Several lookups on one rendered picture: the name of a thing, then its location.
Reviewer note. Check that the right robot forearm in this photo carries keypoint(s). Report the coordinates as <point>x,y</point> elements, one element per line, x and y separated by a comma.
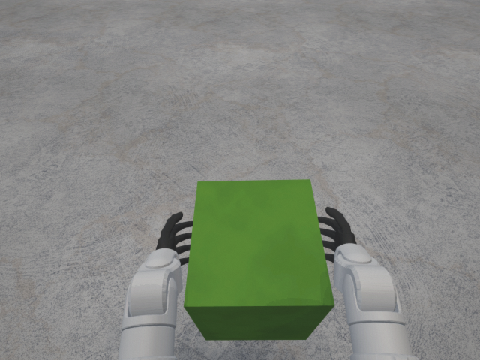
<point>373,309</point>

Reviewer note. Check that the robot left hand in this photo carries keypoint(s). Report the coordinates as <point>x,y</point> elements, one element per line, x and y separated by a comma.
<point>169,239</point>

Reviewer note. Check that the carton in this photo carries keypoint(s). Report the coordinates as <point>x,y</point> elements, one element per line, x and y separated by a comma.
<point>257,267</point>

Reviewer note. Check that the left robot forearm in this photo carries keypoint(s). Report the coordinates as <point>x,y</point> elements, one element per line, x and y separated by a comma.
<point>150,309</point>

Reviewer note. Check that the robot right hand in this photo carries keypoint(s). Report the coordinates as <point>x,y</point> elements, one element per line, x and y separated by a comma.
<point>341,235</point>

